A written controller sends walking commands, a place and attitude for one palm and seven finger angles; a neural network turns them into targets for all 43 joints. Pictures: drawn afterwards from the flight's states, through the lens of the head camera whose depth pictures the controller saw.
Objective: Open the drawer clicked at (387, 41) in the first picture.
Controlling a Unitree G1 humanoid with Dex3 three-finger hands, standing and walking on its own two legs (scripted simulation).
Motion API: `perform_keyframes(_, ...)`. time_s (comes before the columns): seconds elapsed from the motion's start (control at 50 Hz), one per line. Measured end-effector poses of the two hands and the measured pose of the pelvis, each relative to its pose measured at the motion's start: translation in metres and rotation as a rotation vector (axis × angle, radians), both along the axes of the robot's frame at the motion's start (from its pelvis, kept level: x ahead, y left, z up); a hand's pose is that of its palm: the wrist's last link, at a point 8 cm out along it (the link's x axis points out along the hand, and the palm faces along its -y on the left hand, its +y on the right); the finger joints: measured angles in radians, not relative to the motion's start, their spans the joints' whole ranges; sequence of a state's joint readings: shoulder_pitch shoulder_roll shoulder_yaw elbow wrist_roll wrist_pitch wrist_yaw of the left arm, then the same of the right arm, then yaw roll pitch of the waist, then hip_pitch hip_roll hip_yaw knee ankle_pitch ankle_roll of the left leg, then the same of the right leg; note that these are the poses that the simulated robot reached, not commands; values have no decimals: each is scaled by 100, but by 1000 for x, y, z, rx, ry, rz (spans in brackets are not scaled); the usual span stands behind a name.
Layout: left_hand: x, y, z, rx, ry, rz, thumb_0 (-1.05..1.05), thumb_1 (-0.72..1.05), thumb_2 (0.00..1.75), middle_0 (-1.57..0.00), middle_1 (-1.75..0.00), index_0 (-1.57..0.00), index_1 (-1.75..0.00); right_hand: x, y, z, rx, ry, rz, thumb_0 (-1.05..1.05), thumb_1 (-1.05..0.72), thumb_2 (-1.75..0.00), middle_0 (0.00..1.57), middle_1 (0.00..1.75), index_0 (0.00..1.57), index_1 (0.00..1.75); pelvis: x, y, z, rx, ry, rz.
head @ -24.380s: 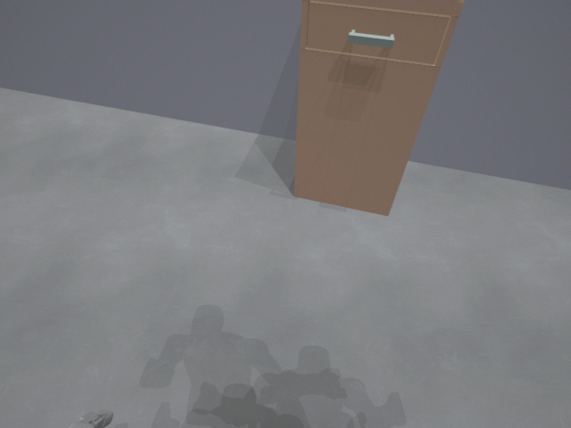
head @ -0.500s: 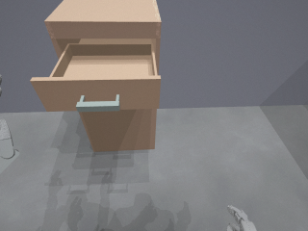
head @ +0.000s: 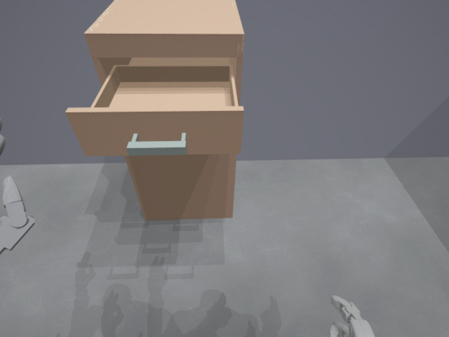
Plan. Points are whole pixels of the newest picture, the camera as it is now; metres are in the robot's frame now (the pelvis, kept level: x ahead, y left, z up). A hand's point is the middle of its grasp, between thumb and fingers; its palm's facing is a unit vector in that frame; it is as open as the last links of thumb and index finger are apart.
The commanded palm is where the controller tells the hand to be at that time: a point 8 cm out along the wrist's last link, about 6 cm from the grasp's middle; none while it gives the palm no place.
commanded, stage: let the arm hang, fingers relaxed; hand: left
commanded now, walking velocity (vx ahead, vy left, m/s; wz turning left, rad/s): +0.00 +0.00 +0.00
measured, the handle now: (158, 142) +0.54 +0.20 +0.05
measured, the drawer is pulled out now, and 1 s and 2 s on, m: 0.30 0.30 0.30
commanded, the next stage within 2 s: look to check the result in 1.12 s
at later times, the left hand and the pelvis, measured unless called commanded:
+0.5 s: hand out of the picture -0.02 +0.19 -0.16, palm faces +0.07 -0.97 -0.24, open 7.0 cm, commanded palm none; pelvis +0.01 -0.01 +0.01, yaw +2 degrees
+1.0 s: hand out of the picture +0.01 +0.16 -0.16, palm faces +0.06 -0.98 -0.21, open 7.3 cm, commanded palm none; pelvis +0.00 -0.01 +0.01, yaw +1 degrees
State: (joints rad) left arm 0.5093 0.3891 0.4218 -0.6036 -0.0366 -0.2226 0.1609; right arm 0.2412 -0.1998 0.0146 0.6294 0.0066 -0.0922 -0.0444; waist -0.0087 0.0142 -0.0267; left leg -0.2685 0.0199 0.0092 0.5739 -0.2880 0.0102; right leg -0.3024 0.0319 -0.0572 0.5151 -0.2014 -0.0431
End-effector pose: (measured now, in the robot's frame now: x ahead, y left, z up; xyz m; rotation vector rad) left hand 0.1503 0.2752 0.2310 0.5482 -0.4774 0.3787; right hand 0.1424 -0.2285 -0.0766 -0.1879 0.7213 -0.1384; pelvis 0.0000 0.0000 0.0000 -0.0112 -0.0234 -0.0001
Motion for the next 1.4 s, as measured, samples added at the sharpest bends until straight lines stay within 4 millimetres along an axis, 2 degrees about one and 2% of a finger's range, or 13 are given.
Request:
perform_keyframes(0.04,9,2,-12,-12,38,-12,1,89,90,-21,-30,-21,-30,3,2,-2,9,-4,12,1,-91,-90,20,30,21,30,2,2,0,1,12,6)
perform_keyframes(0.06,20,5,-32,-30,118,-14,0,89,90,-21,-30,-21,-30,4,2,-8,18,8,29,1,-91,-90,20,30,21,30,2,3,-1,5,22,16)
perform_keyframes(0.14,48,13,-171,-256,680,73,0,90,90,-20,-30,-20,-30,-1,0,-41,45,146,52,1,-91,-90,20,30,21,30,3,4,-8,36,43,40)
perform_keyframes(0.18,30,-1,-245,-371,983,110,0,91,90,-20,-30,-20,-30,-10,-1,-51,57,212,37,1,-91,-90,20,30,21,30,2,1,-9,34,34,35)
perform_keyframes(0.22,-4,-25,-304,-464,1245,114,0,91,90,-20,-30,-19,-30,-25,-2,-56,59,274,10,1,-91,-90,20,30,21,30,2,-1,-8,30,20,34)
perform_keyframes(0.26,-46,-52,-345,-552,1460,105,1,91,90,-20,-30,-19,-30,-45,-5,-57,49,346,-18,1,-91,-90,20,30,21,30,3,-3,-7,26,7,34)
perform_keyframes(0.3,-82,-65,-365,-662,1562,162,-1,96,90,-20,-30,-20,-30,-68,-7,-56,31,432,-38,1,-91,-90,20,30,20,30,3,-4,-4,19,1,38)
perform_keyframes(0.44,-152,-41,-367,-683,1734,323,-4,101,90,-21,-30,-21,-30,-138,-7,-56,13,699,-57,1,-91,-90,19,30,20,30,4,-8,6,1,6,45)
perform_keyframes(0.58,-189,-36,-356,-658,1849,400,-1,95,90,-20,-30,-20,-30,-164,2,-61,57,762,-86,1,-91,-90,19,30,20,30,5,-5,9,5,1,34)
perform_keyframes(0.68,-187,-43,-355,-658,1844,388,0,92,90,-20,-30,-20,-30,-164,11,-66,89,749,-86,0,-91,-90,19,30,20,30,5,-5,10,9,-5,26)
perform_keyframes(0.86,-152,-66,-362,-676,1759,292,0,91,90,-20,-30,-20,-30,-150,20,-69,121,686,-86,0,-91,-90,19,30,20,30,4,-8,10,13,-13,20)
perform_keyframes(0.96,-144,-65,-362,-666,1739,287,1,93,90,-20,-30,-20,-30,-151,17,-68,117,675,-98,1,-92,-90,20,30,20,30,5,-10,10,14,-15,17)
perform_keyframes(1.4,-153,-66,-363,-676,1775,306,0,91,90,-20,-30,-20,-30,-167,4,-64,90,735,-121,0,-91,-90,19,30,20,30,6,-14,10,12,-11,19)
